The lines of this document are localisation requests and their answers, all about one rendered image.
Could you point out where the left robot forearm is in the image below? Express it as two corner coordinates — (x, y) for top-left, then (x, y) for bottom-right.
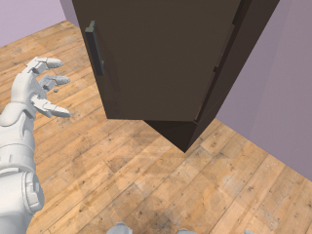
(0, 102), (36, 177)

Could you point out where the handle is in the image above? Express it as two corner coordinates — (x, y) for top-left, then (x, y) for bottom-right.
(85, 20), (104, 76)

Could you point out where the robot right shin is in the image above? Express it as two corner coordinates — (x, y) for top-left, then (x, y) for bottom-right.
(177, 228), (188, 233)

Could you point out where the left robot upper arm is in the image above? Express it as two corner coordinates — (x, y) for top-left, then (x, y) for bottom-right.
(0, 172), (45, 234)

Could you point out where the cupboard door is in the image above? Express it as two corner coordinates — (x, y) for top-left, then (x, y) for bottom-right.
(71, 0), (241, 122)

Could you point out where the robot left shin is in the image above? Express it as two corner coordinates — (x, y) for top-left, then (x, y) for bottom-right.
(115, 222), (126, 226)

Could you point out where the robot shin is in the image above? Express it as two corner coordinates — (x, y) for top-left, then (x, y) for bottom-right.
(177, 228), (188, 233)
(115, 222), (126, 226)

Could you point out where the robot left hand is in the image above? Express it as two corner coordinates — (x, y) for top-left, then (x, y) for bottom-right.
(10, 57), (71, 118)

